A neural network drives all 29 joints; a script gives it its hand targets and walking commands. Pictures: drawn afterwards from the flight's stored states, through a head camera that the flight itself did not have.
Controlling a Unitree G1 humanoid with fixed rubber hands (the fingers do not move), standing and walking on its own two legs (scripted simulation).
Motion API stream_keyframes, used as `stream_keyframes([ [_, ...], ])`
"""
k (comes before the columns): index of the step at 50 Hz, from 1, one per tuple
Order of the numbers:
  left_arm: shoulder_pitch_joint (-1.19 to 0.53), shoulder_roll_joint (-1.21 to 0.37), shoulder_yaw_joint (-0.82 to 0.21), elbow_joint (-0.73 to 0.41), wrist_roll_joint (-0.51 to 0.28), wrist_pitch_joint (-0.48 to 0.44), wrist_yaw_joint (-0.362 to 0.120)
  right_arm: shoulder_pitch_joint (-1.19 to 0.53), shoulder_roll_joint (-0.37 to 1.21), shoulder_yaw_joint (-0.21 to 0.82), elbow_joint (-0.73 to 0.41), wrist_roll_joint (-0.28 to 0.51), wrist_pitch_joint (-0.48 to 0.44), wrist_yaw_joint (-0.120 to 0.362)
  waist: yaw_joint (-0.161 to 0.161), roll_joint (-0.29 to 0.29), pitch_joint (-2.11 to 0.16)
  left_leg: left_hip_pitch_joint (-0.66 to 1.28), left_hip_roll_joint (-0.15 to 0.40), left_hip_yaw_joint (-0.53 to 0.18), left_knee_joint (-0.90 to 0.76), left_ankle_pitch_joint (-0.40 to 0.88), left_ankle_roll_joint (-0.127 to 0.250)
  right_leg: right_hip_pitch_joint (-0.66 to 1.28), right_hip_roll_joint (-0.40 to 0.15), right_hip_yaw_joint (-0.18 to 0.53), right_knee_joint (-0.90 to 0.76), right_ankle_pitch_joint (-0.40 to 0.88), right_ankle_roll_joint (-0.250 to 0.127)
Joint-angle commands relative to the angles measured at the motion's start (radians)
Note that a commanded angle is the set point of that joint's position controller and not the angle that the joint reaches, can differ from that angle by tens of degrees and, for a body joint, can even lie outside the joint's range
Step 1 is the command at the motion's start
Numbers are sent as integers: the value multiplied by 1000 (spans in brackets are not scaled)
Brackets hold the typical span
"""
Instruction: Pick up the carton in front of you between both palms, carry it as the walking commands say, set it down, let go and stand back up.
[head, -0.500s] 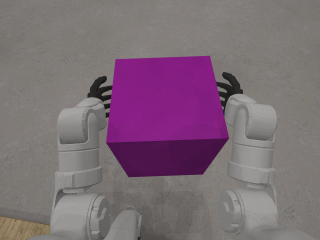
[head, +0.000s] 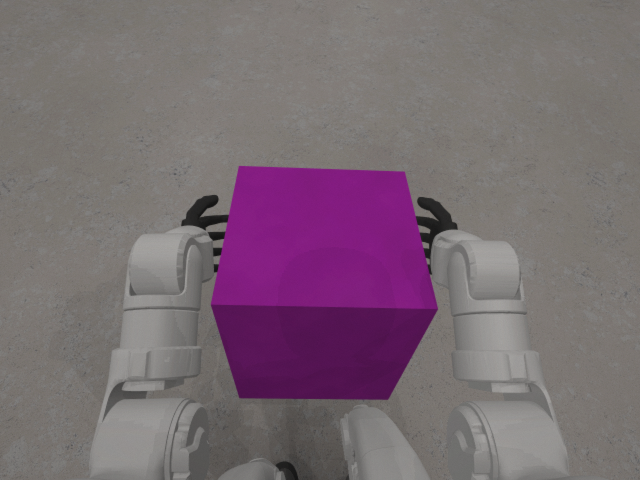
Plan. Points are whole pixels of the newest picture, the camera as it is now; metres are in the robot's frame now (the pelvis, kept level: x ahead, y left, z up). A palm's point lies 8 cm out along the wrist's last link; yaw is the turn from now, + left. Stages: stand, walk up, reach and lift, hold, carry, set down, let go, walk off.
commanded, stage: carry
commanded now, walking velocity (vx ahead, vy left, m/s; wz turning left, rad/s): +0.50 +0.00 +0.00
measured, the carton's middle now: (318, 290) +0.34 -0.03 -0.02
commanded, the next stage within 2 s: none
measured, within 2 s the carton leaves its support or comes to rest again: neither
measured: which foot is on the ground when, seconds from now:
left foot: down 0.00-0.28, up 0.30-0.68, down 0.70-1.00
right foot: up 0.00-0.22, down 0.24-0.72, up 0.74-1.00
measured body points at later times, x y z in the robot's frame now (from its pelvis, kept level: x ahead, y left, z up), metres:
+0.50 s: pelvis +0.32 -0.03 +0.03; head +0.37 -0.03 +0.48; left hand +0.65 +0.16 +0.11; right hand +0.69 -0.14 +0.12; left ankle +0.34 +0.11 -0.67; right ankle +0.32 -0.10 -0.72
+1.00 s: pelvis +0.60 +0.03 +0.02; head +0.59 +0.04 +0.47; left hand +0.87 +0.17 +0.07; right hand +0.86 -0.13 +0.08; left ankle +0.56 +0.12 -0.72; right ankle +0.70 -0.12 -0.68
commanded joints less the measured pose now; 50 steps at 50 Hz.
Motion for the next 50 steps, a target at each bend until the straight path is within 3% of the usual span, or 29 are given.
stream_keyframes([
  [1, -655, -1138, -666, -292, -386, -141, -211, -723, 1239, 693, -251, 511, -86, 264, 22, 98, -694, 675, 303, -376, -88, 758, 74, -156, -2, -19, -201, 115, -8],
  [4, -616, -1126, -691, -301, -364, -158, -211, -726, 1182, 698, -292, 504, -106, 253, 21, 137, -653, 644, 223, -229, -72, 873, 50, -96, 19, -113, -429, 301, -4],
  [7, -552, -1050, -684, -246, -320, -160, -220, -571, 1124, 712, -180, 427, -107, 262, 32, 42, -580, 498, 259, -173, -91, 923, 17, 154, 13, -149, -676, 443, -39],
  [8, -568, -1061, -737, -289, -343, -160, -228, -612, 1156, 756, -262, 444, -122, 264, 33, 97, -627, 566, 236, -143, -20, 947, -4, 188, 59, -180, -745, 424, -37],
  [9, -578, -1078, -732, -260, -368, -150, -237, -592, 1078, 729, -247, 393, -106, 258, 61, 114, -615, 531, 249, -94, 71, 971, -41, 291, 53, -214, -817, 451, -54],
  [10, -556, -1028, -713, -245, -360, -146, -246, -564, 1099, 731, -204, 397, -100, 256, 93, 76, -676, 390, 201, -79, 179, 812, -59, 569, 7, -169, -833, 452, -90],
  [11, -570, -1071, -745, -255, -394, -149, -249, -619, 1048, 729, -272, 385, -96, 253, 134, -35, -722, 163, 146, -47, 380, 509, -115, 796, -180, 117, -865, 662, -139],
  [12, -631, -1048, -769, -309, -406, -146, -251, -654, 1078, 727, -268, 387, -87, 246, 127, -242, -795, -159, 12, -90, 612, -222, -155, 1061, -407, 460, -822, 841, -287],
  [13, -538, -999, -721, -248, -400, -130, -248, -519, 1031, 687, -184, 359, -71, 240, 143, -196, -806, -283, -12, -122, 709, -266, -130, 1132, -393, 520, -858, 799, -323],
  [17, -596, -1116, -799, -400, -502, -113, -243, -560, 1036, 674, -367, 372, -47, 218, 148, -5, -783, -363, 109, -175, 534, -130, -124, 1081, -309, 278, -855, 795, -182],
  [18, -591, -1120, -780, -418, -494, -104, -246, -521, 1042, 681, -344, 358, -30, 208, 161, -84, -749, -360, 89, -140, 451, -120, -129, 1054, -293, 258, -888, 772, -157],
  [21, -514, -1113, -788, -406, -459, -50, -264, -313, 1029, 634, -221, 279, 11, 221, 138, -84, -670, -252, 97, -73, 221, -75, -140, 916, -273, 166, -929, 785, -134],
  [22, -439, -1112, -788, -400, -446, -40, -276, -304, 1079, 649, -267, 285, 9, 221, 118, -72, -626, -220, 73, -37, 110, -30, -149, 882, -236, 65, -922, 827, -103],
  [23, -431, -1126, -778, -431, -452, -34, -288, -286, 1068, 671, -293, 275, 9, 221, 117, -154, -636, -186, 84, -16, 123, 33, -147, 856, -224, 36, -941, 850, -82],
  [26, -390, -1098, -777, -462, -444, -22, -312, -309, 1078, 720, -403, 281, 20, 235, 119, -189, -549, -85, 72, 31, -21, 179, -153, 750, -200, -51, -968, 782, -59],
  [27, -276, -1082, -785, -350, -409, -4, -318, -269, 1027, 680, -360, 254, 40, 234, 127, -202, -472, -111, 73, 36, -53, 197, -141, 741, -191, -62, -968, 820, -52],
  [30, -167, -1029, -729, -315, -361, -1, -326, -181, 1020, 728, -328, 279, 66, 258, 115, -170, -392, 10, 92, 55, -135, 223, -140, 646, -204, -65, -928, 642, -41],
  [32, -179, -1058, -784, -332, -334, 2, -321, -157, 1033, 707, -337, 296, 69, 280, 98, -52, -438, 212, 98, 60, -226, 153, -108, 601, -173, -114, -739, 614, -13],
  [33, -198, -1027, -772, -370, -322, 1, -320, -155, 1051, 729, -339, 309, 60, 289, 81, -73, -480, 408, 164, -16, -172, 60, -77, 417, -127, -165, -609, 488, 20],
  [34, -201, -1024, -764, -328, -328, 10, -325, -125, 994, 687, -303, 277, 57, 292, 73, 201, -452, 516, 340, -366, -248, -97, -1, 151, -31, -182, -433, 133, 52],
  [35, -119, -1070, -777, -312, -322, 14, -321, -149, 1034, 704, -319, 311, 57, 291, 62, 263, -437, 548, 492, -668, -380, -225, 107, -57, 23, -115, -217, -138, 57],
  [36, -167, -1100, -789, -378, -344, 4, -315, -115, 1046, 717, -342, 301, 53, 296, 57, 191, -438, 548, 519, -658, -386, -192, 114, -94, -64, -7, -166, -120, 25],
  [38, -175, -1130, -778, -466, -351, -12, -317, -180, 1140, 757, -416, 348, 42, 303, 71, 111, -470, 507, 454, -516, -354, 139, 66, -66, -86, -16, -151, -32, 20],
  [40, -108, -1149, -793, -485, -381, -29, -314, -116, 1161, 770, -460, 373, 28, 308, 78, 57, -523, 438, 410, -357, -392, 75, 19, 47, -95, -20, -335, 6, 32],
  [43, 22, -1127, -796, -445, -311, -42, -305, -57, 1107, 775, -465, 373, 20, 320, 75, 90, -482, 355, 408, -249, -445, 23, 21, 103, -116, -70, -475, 126, 36],
  [46, -5, -1154, -853, -578, -334, -69, -294, -23, 1117, 792, -533, 393, 10, 331, 75, 151, -467, 485, 368, -198, -424, 156, 12, 20, -99, -93, -571, 259, 41],
  [47, 23, -1136, -816, -544, -323, -62, -290, -10, 1082, 805, -547, 383, 17, 330, 75, 91, -433, 477, 340, -177, -419, 219, 9, 22, -75, -125, -578, 288, 46],
  [48, 24, -1151, -847, -554, -329, -66, -290, -64, 1078, 822, -589, 386, 13, 325, 73, 116, -421, 497, 330, -119, -402, 249, 0, 13, -71, -151, -637, 277, 46],
  [50, 46, -1084, -847, -559, -323, -49, -292, 47, 1023, 778, -512, 360, 23, 322, 76, 141, -388, 451, 344, -104, -415, 245, 5, 77, -95, -134, -663, 357, 36],
])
